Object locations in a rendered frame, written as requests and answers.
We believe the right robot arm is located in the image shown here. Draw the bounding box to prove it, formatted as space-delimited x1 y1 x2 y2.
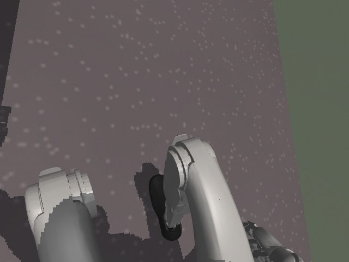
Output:
269 247 304 262

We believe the right robot hand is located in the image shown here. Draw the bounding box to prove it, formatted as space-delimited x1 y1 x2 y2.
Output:
243 221 283 262

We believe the right robot foot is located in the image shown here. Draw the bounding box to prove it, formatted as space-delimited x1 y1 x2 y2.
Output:
149 175 182 241

